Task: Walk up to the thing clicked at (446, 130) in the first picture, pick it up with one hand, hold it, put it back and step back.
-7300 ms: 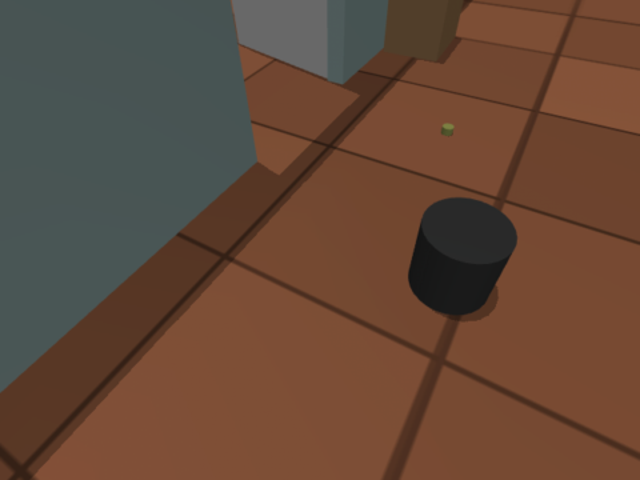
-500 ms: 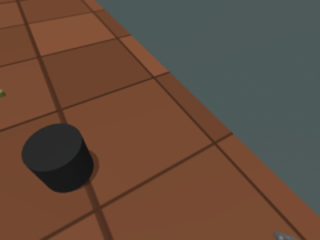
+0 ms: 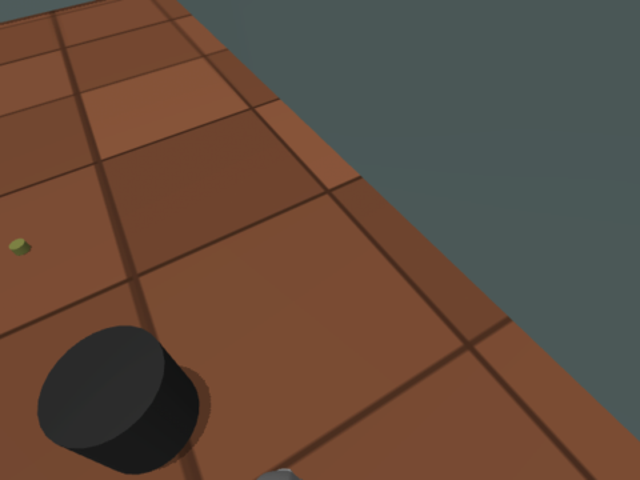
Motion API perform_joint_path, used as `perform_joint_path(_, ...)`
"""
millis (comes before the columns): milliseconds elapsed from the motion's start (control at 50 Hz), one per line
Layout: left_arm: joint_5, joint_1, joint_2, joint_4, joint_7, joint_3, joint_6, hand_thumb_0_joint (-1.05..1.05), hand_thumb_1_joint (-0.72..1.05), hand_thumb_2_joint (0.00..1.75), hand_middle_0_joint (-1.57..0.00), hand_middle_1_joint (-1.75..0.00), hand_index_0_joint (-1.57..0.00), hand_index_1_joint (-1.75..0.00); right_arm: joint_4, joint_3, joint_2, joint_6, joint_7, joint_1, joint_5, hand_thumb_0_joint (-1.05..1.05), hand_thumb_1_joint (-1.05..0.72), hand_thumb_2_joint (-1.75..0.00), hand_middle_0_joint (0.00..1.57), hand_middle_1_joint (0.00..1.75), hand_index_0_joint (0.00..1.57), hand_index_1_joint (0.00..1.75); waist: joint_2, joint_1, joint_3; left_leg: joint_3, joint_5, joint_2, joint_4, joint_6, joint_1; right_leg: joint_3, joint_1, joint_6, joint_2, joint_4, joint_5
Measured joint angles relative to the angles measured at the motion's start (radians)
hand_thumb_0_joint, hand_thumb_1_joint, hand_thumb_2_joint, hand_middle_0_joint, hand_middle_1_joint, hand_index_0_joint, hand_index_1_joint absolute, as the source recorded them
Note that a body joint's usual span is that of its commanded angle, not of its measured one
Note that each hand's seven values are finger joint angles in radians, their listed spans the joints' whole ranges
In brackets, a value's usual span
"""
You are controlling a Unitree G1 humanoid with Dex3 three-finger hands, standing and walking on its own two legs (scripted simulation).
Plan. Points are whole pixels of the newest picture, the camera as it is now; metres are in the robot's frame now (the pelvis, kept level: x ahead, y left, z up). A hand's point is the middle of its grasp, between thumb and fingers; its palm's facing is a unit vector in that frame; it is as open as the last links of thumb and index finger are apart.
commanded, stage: walk up
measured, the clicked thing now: (19, 247) +1.12 +1.43 -0.75
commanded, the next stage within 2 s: none
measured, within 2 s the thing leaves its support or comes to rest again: neither
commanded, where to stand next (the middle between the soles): +0.52 +0.03 m, yaw -1 degrees
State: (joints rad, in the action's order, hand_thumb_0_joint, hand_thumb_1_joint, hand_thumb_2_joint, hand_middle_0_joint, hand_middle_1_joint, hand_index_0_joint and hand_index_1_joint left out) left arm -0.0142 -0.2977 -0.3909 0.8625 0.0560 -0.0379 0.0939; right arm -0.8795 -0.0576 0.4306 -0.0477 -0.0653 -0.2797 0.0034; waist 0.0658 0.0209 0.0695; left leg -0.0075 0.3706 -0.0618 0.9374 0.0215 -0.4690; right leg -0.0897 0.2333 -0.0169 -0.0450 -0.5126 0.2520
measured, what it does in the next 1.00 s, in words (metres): walks ahead: left foot, then right foot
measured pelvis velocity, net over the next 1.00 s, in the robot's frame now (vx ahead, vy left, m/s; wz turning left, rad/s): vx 0.34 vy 0.04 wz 0.20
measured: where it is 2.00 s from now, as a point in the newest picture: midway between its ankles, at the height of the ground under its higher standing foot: (348, 400)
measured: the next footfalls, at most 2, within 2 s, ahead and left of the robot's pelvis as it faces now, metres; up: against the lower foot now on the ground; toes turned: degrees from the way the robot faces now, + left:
left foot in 0.14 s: +0.21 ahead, +0.14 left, +0.00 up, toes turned +6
right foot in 0.60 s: +0.38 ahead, -0.10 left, +0.00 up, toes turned +0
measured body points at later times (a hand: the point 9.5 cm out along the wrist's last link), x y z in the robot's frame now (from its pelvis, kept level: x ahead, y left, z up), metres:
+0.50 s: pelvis +0.19 +0.04 +0.00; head +0.22 +0.05 +0.45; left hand +0.30 +0.35 -0.11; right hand +0.21 -0.29 -0.10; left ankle +0.17 +0.14 -0.73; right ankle +0.31 -0.12 -0.70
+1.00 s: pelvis +0.34 +0.04 -0.01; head +0.34 +0.07 +0.43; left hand +0.33 +0.37 -0.14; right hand +0.46 -0.29 -0.09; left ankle +0.40 +0.15 -0.74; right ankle +0.34 -0.10 -0.73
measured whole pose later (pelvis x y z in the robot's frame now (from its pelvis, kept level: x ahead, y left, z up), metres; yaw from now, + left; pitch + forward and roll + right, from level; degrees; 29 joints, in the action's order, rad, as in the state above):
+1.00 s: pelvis +0.34 +0.04 -0.01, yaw +11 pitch -2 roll -1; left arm -0.03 -0.32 -0.44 0.81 0.08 -0.08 0.01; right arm -0.86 -0.08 0.45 -0.10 -0.03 -0.38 0.02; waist -0.05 0.04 0.04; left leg -0.08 0.21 -0.04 0.62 0.03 -0.38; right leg -0.15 0.24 -0.05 -0.10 -0.69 0.42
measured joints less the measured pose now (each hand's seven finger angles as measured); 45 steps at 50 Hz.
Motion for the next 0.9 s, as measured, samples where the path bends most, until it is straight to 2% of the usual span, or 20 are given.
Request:
perform_joint_path(80,-0.005,-0.028,-0.019,-0.004,0.004,-0.001,-0.004,0.01,0.90,0.89,-0.21,-0.30,-0.21,-0.30,0.006,-0.004,-0.010,-0.003,-0.015,0.017,0.009,0.00,-0.90,-0.90,0.21,0.30,0.20,0.30,-0.026,0.014,0.002,-0.017,-0.087,-0.023,-0.212,-0.008,-0.008,-0.004,-0.054,0.012,-0.005,0.010,0.048)
perform_joint_path(140,-0.005,-0.049,-0.035,-0.003,0.006,-0.001,-0.014,0.01,0.90,0.89,-0.21,-0.30,-0.21,-0.30,0.007,-0.010,-0.008,-0.015,-0.016,0.018,0.015,0.00,-0.90,-0.90,0.21,0.30,0.20,0.30,-0.049,0.017,-0.006,-0.047,-0.164,-0.011,-0.339,-0.003,0.044,-0.004,-0.076,0.030,-0.022,-0.053,0.128)
perform_joint_path(160,-0.005,-0.053,-0.043,0.000,0.004,-0.001,-0.019,0.01,0.90,0.89,-0.21,-0.30,-0.21,-0.30,0.006,-0.014,-0.011,-0.022,-0.012,0.022,0.018,0.00,-0.90,-0.90,0.21,0.30,0.20,0.30,-0.070,0.014,-0.004,-0.060,-0.207,0.005,-0.334,0.003,0.056,0.006,-0.070,0.019,-0.042,-0.110,0.167)
perform_joint_path(180,-0.004,-0.053,-0.045,0.008,0.000,-0.003,-0.028,0.01,0.90,0.89,-0.21,-0.30,-0.21,-0.30,0.011,-0.017,-0.013,-0.030,-0.007,0.026,0.022,0.00,-0.90,-0.90,0.21,0.30,0.20,0.30,-0.089,0.013,-0.003,-0.076,-0.185,0.017,-0.300,0.009,0.057,0.032,-0.039,0.001,-0.053,-0.209,0.191)
perform_joint_path(220,-0.001,-0.042,-0.042,0.031,-0.011,0.002,-0.045,0.01,0.90,0.89,-0.21,-0.30,-0.21,-0.30,0.024,-0.015,-0.018,-0.040,0.001,0.027,0.012,0.00,-0.90,-0.90,0.21,0.30,0.20,0.30,-0.097,-0.002,-0.005,-0.084,-0.130,0.019,-0.266,0.019,0.071,0.090,0.047,-0.023,-0.016,-0.433,0.225)
perform_joint_path(240,0.001,-0.037,-0.045,0.040,-0.013,0.005,-0.049,0.01,0.90,0.89,-0.21,-0.30,-0.21,-0.30,0.029,-0.012,-0.024,-0.041,0.006,0.025,0.006,0.00,-0.90,-0.90,0.21,0.30,0.20,0.30,-0.104,-0.008,-0.005,-0.090,-0.118,0.020,-0.277,0.021,0.093,0.108,0.088,-0.029,0.001,-0.514,0.210)
perform_joint_path(280,0.007,-0.025,-0.051,0.048,-0.015,0.006,-0.048,0.01,0.90,0.89,-0.21,-0.30,-0.21,-0.30,0.036,-0.002,-0.035,-0.044,0.014,0.014,0.001,0.00,-0.90,-0.90,0.21,0.30,0.20,0.30,-0.122,-0.018,-0.005,-0.101,-0.115,0.025,-0.323,0.023,0.144,0.119,0.158,-0.032,0.010,-0.581,0.163)
perform_joint_path(400,0.002,0.009,-0.050,0.032,0.004,-0.002,-0.049,0.01,0.90,0.89,-0.21,-0.30,-0.21,-0.30,0.041,0.010,-0.035,-0.046,0.024,-0.037,0.004,0.00,-0.90,-0.90,0.21,0.30,0.20,0.30,-0.131,-0.036,0.003,-0.125,-0.108,0.039,-0.442,0.026,0.273,0.097,0.266,0.000,-0.031,-0.418,0.066)
perform_joint_path(460,-0.009,0.042,-0.042,0.023,0.016,-0.007,-0.058,0.01,0.90,0.89,-0.21,-0.30,-0.21,-0.30,0.044,0.006,-0.027,-0.042,0.027,-0.074,-0.001,0.00,-0.90,-0.90,0.21,0.30,0.20,0.31,-0.114,-0.057,0.009,-0.111,-0.089,0.046,-0.459,0.021,0.310,0.082,0.276,0.002,-0.047,-0.308,0.023)
perform_joint_path(520,-0.012,0.088,-0.035,-0.004,0.022,-0.016,-0.057,0.01,0.90,0.89,-0.21,-0.30,-0.21,-0.30,0.041,0.010,-0.026,-0.033,0.028,-0.124,-0.003,0.00,-0.90,-0.90,0.21,0.30,0.20,0.30,-0.100,-0.071,0.012,-0.077,-0.058,0.052,-0.448,0.008,0.329,0.079,0.251,-0.005,-0.041,-0.198,-0.026)
perform_joint_path(600,-0.011,0.122,-0.030,-0.048,0.021,-0.027,-0.037,0.01,0.90,0.89,-0.21,-0.30,-0.21,-0.30,0.040,0.019,-0.028,-0.018,0.031,-0.177,-0.003,0.00,-0.90,-0.90,0.21,0.30,0.20,0.31,-0.085,-0.076,0.002,-0.035,0.034,0.045,-0.347,-0.018,0.323,0.057,0.152,-0.024,0.000,-0.041,-0.075)
perform_joint_path(620,-0.014,0.130,-0.024,-0.058,0.017,-0.031,-0.028,0.01,0.90,0.89,-0.21,-0.30,-0.21,-0.30,0.038,0.020,-0.026,-0.014,0.035,-0.179,-0.005,0.00,-0.90,-0.90,0.21,0.30,0.20,0.31,-0.072,-0.074,0.005,-0.020,0.058,0.034,-0.267,-0.008,0.295,0.046,0.147,-0.018,0.010,-0.052,-0.103)
perform_joint_path(660,-0.013,0.142,-0.010,-0.074,0.011,-0.028,-0.018,0.01,0.90,0.89,-0.21,-0.30,-0.21,-0.30,0.023,0.024,-0.030,-0.003,0.045,-0.160,-0.002,0.00,-0.90,-0.90,0.21,0.30,0.20,0.30,-0.057,-0.070,0.016,0.015,0.088,0.042,-0.059,0.014,0.208,0.022,0.139,-0.010,0.009,-0.097,-0.064)
perform_joint_path(720,-0.005,0.130,0.016,-0.082,0.010,-0.011,-0.021,0.01,0.90,0.89,-0.21,-0.30,-0.21,-0.30,0.009,0.024,-0.021,-0.001,0.041,-0.132,0.002,0.01,-0.90,-0.90,0.21,0.30,0.20,0.30,-0.037,-0.057,0.014,0.014,0.050,0.040,0.093,0.022,0.097,-0.004,0.083,-0.019,0.004,-0.063,-0.043)
perform_joint_path(780,-0.005,0.099,0.024,-0.079,0.013,-0.003,-0.026,0.00,0.90,0.89,-0.21,-0.30,-0.21,-0.30,0.009,0.014,-0.011,-0.011,0.029,-0.113,0.005,0.01,-0.90,-0.90,0.21,0.30,0.20,0.30,-0.027,-0.041,-0.001,0.000,-0.012,0.009,0.054,0.008,0.024,-0.028,0.029,-0.022,0.005,-0.003,-0.045)
perform_joint_path(900,-0.016,0.032,-0.011,-0.067,0.022,-0.022,-0.043,0.01,0.90,0.89,-0.21,-0.30,-0.21,-0.30,0.007,-0.004,-0.002,-0.017,0.013,-0.094,0.008,0.00,-0.90,-0.90,0.21,0.30,0.20,0.30,-0.066,0.004,-0.019,-0.036,-0.087,-0.019,-0.181,-0.017,-0.004,-0.064,-0.030,-0.022,-0.007,0.026,-0.001)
